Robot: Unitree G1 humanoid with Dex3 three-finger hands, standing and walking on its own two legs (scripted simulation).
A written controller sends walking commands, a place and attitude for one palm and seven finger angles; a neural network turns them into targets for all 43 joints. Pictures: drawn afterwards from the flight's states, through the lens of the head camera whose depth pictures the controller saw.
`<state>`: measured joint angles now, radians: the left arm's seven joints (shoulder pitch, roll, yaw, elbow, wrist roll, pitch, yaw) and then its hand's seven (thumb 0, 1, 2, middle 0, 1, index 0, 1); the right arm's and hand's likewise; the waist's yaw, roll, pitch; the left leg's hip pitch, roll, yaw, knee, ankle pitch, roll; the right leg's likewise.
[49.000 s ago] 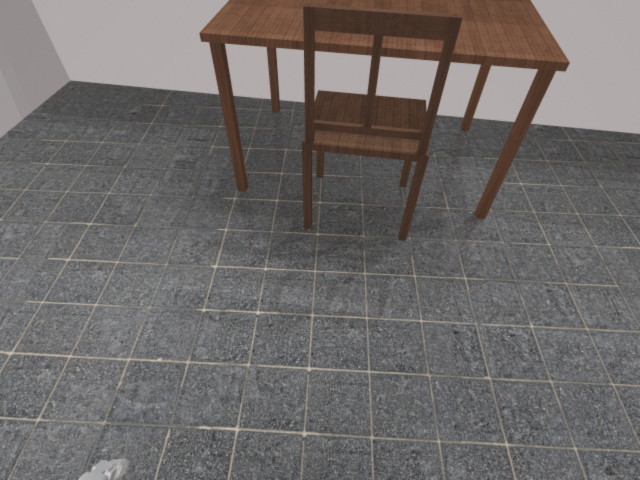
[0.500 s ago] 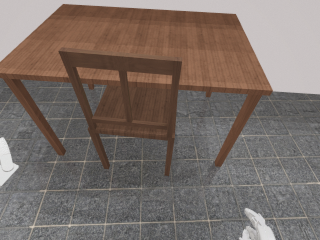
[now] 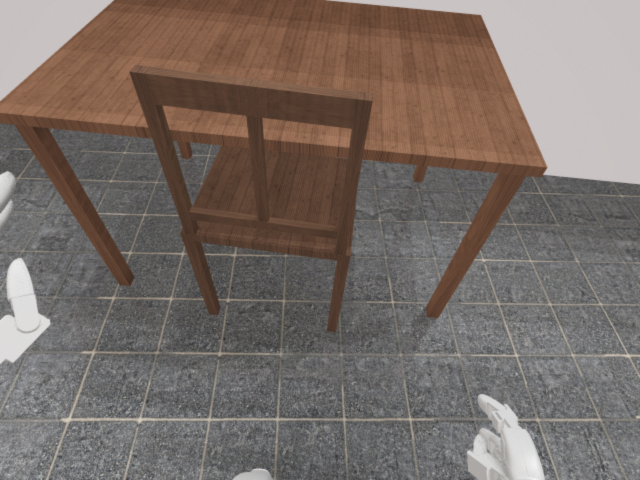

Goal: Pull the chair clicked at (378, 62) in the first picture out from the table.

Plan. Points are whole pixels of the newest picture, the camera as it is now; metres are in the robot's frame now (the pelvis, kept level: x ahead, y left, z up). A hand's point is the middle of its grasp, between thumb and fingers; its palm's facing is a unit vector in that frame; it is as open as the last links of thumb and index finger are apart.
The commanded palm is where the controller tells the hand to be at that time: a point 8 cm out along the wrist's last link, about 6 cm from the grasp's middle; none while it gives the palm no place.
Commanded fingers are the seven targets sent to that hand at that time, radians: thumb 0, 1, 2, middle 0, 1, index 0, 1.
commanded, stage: step back with the hand held close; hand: left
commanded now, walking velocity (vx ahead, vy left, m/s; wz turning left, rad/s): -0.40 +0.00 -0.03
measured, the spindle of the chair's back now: (259, 173) +0.70 +0.16 -0.09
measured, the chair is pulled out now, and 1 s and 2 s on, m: -0.10 -0.10 -0.10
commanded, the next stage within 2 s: stop stepping back and stand still in 0.28 s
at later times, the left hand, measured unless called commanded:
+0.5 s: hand (43, 435) +0.13 +0.20 +0.18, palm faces +0.24 -0.86 -0.45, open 7.4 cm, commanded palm +0.07 +0.27 +0.19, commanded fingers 0.00 0.90 0.90 -0.20 -0.30 -0.20 -0.30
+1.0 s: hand out of the picture +0.07 +0.24 +0.18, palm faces +0.38 -0.83 -0.40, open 7.4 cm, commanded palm +0.03 +0.29 +0.19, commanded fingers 0.00 0.90 0.90 -0.20 -0.30 -0.20 -0.30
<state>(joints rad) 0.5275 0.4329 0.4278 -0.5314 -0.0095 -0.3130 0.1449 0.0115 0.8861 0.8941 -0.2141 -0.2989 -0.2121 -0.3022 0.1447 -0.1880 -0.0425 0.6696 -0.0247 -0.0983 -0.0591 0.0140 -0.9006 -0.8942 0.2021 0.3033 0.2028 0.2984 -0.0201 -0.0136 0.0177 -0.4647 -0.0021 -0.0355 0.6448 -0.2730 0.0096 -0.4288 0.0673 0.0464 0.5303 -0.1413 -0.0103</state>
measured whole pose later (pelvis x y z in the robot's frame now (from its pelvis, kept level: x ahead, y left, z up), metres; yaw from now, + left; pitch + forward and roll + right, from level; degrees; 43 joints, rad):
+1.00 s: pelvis -0.13 +0.00 +0.01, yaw -4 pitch -4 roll -4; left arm 0.55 0.40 0.38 -0.48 -0.03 -0.23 0.16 0.01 0.89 0.89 -0.22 -0.30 -0.21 -0.30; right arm 0.22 -0.19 0.02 0.70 -0.02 -0.15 -0.10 0.01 -0.90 -0.89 0.20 0.30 0.20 0.30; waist 0.01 0.03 -0.01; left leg -0.39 0.04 -0.05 0.54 -0.14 0.00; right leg -0.13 0.07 0.01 0.45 -0.26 0.00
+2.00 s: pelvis -0.15 -0.02 +0.02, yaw +0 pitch -2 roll +0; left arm 0.32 0.07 -0.01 1.13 0.01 0.00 0.04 0.01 0.91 0.89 -0.20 -0.30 -0.20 -0.30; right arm 0.29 -0.08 -0.01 1.18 -0.02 0.00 -0.05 0.04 -0.94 -0.89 0.20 0.30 0.20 0.30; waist 0.02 0.00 0.02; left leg -0.22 -0.01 -0.02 0.43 -0.19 0.01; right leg -0.16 0.03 -0.05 0.43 -0.25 -0.05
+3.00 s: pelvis -0.15 -0.02 +0.02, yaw -2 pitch -1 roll +0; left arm 0.32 0.11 0.00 1.13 0.01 -0.01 0.04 0.00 0.91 0.89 -0.20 -0.30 -0.20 -0.30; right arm 0.30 -0.10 -0.02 1.16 -0.02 0.00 -0.04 0.00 -0.91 -0.89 0.20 0.30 0.20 0.30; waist 0.00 0.00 0.03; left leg -0.20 0.01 0.00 0.41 -0.19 -0.01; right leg -0.13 0.05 -0.04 0.40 -0.24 -0.06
